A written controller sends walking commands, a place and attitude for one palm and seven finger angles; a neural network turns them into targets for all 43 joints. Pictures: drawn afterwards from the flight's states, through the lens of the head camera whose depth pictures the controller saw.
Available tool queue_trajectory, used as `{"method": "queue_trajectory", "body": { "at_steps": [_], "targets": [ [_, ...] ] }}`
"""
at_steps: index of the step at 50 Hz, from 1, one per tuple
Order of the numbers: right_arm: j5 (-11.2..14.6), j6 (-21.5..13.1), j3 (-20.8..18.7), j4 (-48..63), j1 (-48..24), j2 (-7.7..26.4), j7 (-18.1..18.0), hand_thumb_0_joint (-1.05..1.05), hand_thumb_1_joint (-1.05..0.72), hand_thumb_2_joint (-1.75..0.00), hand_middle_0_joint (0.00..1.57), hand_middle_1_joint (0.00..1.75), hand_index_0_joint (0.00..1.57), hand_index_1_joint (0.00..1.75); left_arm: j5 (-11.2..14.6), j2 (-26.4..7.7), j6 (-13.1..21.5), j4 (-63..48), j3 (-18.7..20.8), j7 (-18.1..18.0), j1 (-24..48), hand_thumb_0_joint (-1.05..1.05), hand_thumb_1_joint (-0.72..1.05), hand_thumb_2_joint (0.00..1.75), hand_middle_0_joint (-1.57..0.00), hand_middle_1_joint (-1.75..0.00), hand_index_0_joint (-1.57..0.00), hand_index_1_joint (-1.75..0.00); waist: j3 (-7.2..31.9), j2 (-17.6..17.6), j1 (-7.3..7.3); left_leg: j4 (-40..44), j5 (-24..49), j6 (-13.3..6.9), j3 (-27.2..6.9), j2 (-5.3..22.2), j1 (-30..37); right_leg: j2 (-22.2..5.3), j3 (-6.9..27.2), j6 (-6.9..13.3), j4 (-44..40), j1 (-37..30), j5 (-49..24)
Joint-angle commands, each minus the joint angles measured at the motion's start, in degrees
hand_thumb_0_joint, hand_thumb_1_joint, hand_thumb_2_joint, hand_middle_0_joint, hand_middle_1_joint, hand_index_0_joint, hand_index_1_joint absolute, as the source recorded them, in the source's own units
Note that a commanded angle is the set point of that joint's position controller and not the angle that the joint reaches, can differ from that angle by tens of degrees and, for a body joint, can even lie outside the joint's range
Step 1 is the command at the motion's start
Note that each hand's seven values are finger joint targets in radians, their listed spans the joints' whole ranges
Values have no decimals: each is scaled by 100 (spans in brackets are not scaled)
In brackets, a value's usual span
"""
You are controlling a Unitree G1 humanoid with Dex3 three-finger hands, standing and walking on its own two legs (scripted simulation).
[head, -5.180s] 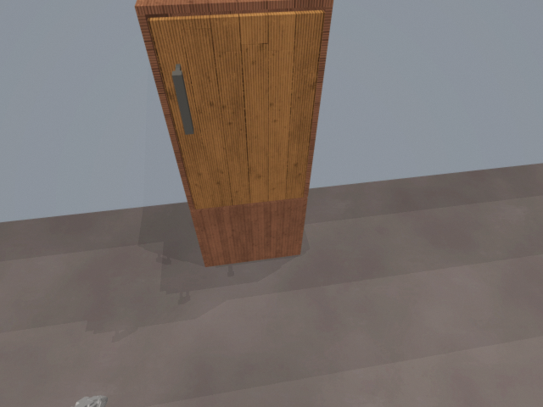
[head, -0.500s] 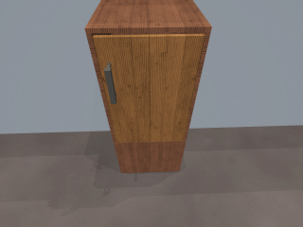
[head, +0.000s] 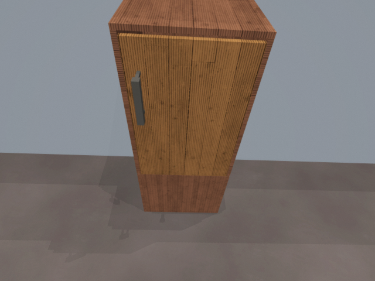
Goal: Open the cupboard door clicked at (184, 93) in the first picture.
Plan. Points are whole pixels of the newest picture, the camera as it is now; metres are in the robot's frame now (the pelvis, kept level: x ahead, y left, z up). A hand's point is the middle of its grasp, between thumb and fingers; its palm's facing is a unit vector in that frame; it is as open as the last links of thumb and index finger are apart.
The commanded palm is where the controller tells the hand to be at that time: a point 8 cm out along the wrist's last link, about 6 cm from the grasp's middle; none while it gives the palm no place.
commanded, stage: come to a stop and stand still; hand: left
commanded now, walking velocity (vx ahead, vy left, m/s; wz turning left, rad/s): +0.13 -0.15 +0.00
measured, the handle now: (139, 98) +0.58 +0.18 +0.07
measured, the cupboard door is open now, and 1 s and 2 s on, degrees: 0 0 0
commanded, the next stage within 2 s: look again from close up in 1.26 s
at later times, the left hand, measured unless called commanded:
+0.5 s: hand out of the picture +0.06 +0.14 -0.16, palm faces +0.12 -0.97 -0.20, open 7.2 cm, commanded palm none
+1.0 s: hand out of the picture +0.05 +0.17 -0.15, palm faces +0.04 -0.97 -0.22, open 7.4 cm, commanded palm none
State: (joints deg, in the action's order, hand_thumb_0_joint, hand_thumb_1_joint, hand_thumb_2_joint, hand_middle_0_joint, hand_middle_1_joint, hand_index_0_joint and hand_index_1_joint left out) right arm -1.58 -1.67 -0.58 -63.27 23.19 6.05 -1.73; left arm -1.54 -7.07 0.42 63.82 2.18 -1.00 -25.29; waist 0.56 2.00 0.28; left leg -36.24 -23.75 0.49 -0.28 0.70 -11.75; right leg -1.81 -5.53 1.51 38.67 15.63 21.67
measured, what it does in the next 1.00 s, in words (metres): steps on the spot: right foot, then left foot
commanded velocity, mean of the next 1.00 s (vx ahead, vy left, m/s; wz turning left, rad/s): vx -0.03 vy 0.03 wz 0.00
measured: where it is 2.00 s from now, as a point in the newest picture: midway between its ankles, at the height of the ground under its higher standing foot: outside the picture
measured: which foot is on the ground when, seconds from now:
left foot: down 0.00-0.18, up 0.20-0.40, down 0.42-1.00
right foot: up 0.00-0.16, down 0.18-1.00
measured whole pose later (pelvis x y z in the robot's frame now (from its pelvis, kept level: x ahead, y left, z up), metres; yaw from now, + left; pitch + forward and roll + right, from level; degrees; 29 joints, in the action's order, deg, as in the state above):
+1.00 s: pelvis +0.04 -0.01 +0.02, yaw +1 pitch -1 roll +0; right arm -1.1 -0.3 0.6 -59.5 17.0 10.2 -0.5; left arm -1.1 -9.5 0.6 60.0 -0.5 -1.9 -17.7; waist -0.3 -0.7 0.0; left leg -25.0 -12.4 -3.7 7.3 -1.5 -11.6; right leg -3.2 -6.0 0.1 27.2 13.0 12.7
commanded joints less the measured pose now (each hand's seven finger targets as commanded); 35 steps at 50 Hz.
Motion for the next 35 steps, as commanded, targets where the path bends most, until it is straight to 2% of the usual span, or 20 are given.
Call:
{"method": "queue_trajectory", "body": {
  "at_steps": [1, 4, 6, 7, 8, 9, 10, 11, 13, 19, 21, 22, 23, 27, 28, 29, 30, 31, 32, 35],
  "targets": [
    [-63, -134, -188, -167, 1182, 998, -178, 0, -90, -90, 20, 30, 20, 30, -21, -304, 134, -696, 32, 69, 728, 0, 90, 90, -20, -30, -20, -30, -1017, -1276, 442, 1632, 4105, -1553, -2324, 2102, 1109, -3, 105, 106, 1296, 2340, 1070],
    [-82, -170, -217, 2, 577, 1108, -189, 0, -90, -90, 20, 30, 20, 30, 43, -175, 133, -829, 97, 193, 871, 0, 90, 90, -20, -30, -20, -30, -921, -1189, 221, 1630, 3532, -1310, -1515, 1848, 467, -183, 184, 69, 762, 1630, 751],
    [-45, -141, -215, 120, 104, 1069, -185, 0, -90, -90, 20, 30, 20, 30, 33, -98, 133, -643, 119, 238, 263, 0, 90, 90, -20, -30, -20, -30, -539, -988, -137, 1113, 2855, -807, -730, 1215, -309, 134, -228, 35, -733, -49, -519],
    [12, -132, -210, 139, 133, 992, -157, 0, -90, -90, 20, 30, 20, 30, 33, -269, 172, -452, 166, 192, -267, 0, 90, 90, -20, -30, -20, -30, -191, -547, -329, 537, 2371, -570, -389, 823, -807, 42, -22, 30, -1118, -1151, -1220],
    [73, -134, -134, 210, 200, 657, -109, 0, -90, -90, 20, 30, 20, 30, 18, -727, 227, -288, 254, 81, -773, 0, 90, 90, -20, -30, -20, -30, 260, 697, -498, -549, 901, -270, 177, 224, -1614, -1076, 1329, 322, -1389, -2189, -1939],
    [111, -99, -90, 371, 72, 418, -108, 0, -90, -90, 20, 30, 20, 30, 66, -1045, 225, -266, 265, 10, -913, 0, 90, 90, -20, -30, -20, -30, 396, 1187, -491, -1694, -1148, -158, 349, -48, -1781, -2175, 2437, 889, -1971, -1952, -2930],
    [97, -46, -84, 361, -89, 343, -112, 0, -90, -90, 20, 30, 20, 30, 72, -953, 193, -326, 187, -34, -568, 0, 90, 90, -20, -30, -20, -30, 127, 397, -393, -2078, -1245, -121, 99, 118, -1621, -2181, 2321, 1213, -1984, -1262, -3149],
    [98, 17, -69, 321, -149, 209, -115, 0, -90, -90, 20, 30, 20, 30, 59, -807, 210, -410, 152, -88, -138, 0, 90, 90, -20, -30, -20, -30, -137, 394, -208, -2250, -1109, -86, 135, 239, -1592, -2129, 2201, 1250, -1996, -909, -3603],
    [112, 113, -68, 203, -104, 187, -42, 0, -90, -90, 20, 30, 20, 30, 14, -708, 176, -589, 64, -131, 535, 0, 90, 90, -20, -30, -20, -30, -420, 637, 8, -1683, -770, -44, 182, 339, -1118, -1733, 1257, 1065, -1917, -218, -3844],
    [107, 225, -95, 197, 28, 259, 22, 0, -90, -90, 20, 30, 20, 30, 79, -946, 2, -769, 134, -154, 881, 0, 90, 90, -20, -30, -20, -30, -253, 442, 101, 832, 989, 30, 559, 109, 155, -1301, 861, 624, -1651, 205, -2155],
    [65, 185, -152, 335, -97, 596, 11, 0, -90, -90, 20, 30, 20, 30, 87, -695, -78, -902, 125, -123, 864, 0, 90, 90, -20, -30, -20, -30, -443, -565, 9, 1418, 1515, -279, -234, 749, 83, -737, 584, 243, -1300, 526, -989],
    [30, 185, -165, 481, -374, 785, 11, 0, -90, -90, 20, 30, 20, 30, 77, -585, -120, -943, 106, -125, 805, 0, 90, 90, -20, -30, -20, -30, -640, -912, -112, 1705, 1451, -500, -592, 1069, -589, -447, 370, 76, -1262, 211, -546],
    [26, 173, -148, 550, -656, 776, 21, 0, -90, -90, 20, 30, 20, 30, 49, -541, -134, -896, 82, -130, 789, 0, 90, 90, -20, -30, -20, -30, -677, -1011, -178, 1965, 1070, -551, -598, 1093, -1036, -343, 228, 7, -1138, -245, -513],
    [49, 136, -100, 637, -799, 718, 21, 0, -90, -90, 20, 30, 20, 30, 38, -618, -30, -722, 5, -103, 547, 0, 90, 90, -20, -30, -20, -30, -299, -411, -187, 1733, 874, -314, -177, 697, -691, -604, 634, 104, -1628, -511, -1008],
    [134, 84, -166, 987, -1354, 1029, 57, 0, -90, -90, 20, 30, 20, 30, 43, -901, 76, -482, -40, -339, -95, 0, 90, 90, -20, -30, -20, -30, -137, -26, -445, 269, 868, -37, 312, 577, -357, -1019, 1211, -13, -1742, -404, -3215],
    [124, 163, -125, 1064, -799, 663, 124, 0, -90, -90, 20, 30, 20, 30, 10, -1212, 196, -780, -42, -284, 473, 0, 90, 90, -20, -30, -20, -30, 486, 169, 68, -3, 78, -3, 287, 209, -496, -1574, 1719, 387, -1916, -620, -2336],
    [103, 187, -106, 1076, -744, 684, 161, 0, -90, -90, 20, 30, 20, 30, 12, -1242, 239, -932, -4, -251, 612, 0, 90, 90, -20, -30, -20, -30, 529, 17, 21, -100, -15, -20, 250, 227, -460, -1557, 1681, 691, -2008, -471, -1627],
    [88, 187, -95, 1062, -623, 597, 185, 0, -90, -90, 20, 30, 20, 30, 9, -1248, 244, -1001, 3, -235, 852, 0, 90, 90, -20, -30, -20, -30, 490, -295, 158, 237, 273, -43, 327, 189, -177, -1388, 1334, 722, -1893, -275, -1354],
    [87, 166, -78, 1019, -519, 595, 186, 0, -90, -90, 20, 30, 20, 30, 28, -1190, 245, -984, -19, -216, 937, 0, 90, 90, -20, -30, -20, -30, 266, -126, 239, 612, 677, -65, 302, 149, 46, -1183, 1113, 588, -1814, 19, -1150],
    [58, 118, -74, 1041, -591, 863, 149, 0, -90, -90, 20, 30, 20, 30, 46, -851, 109, -904, -128, -163, 873, 0, 90, 90, -20, -30, -20, -30, -513, -359, 119, 1382, 742, -281, -183, 573, -211, -585, 695, 201, -1674, 506, 93]
  ]
}}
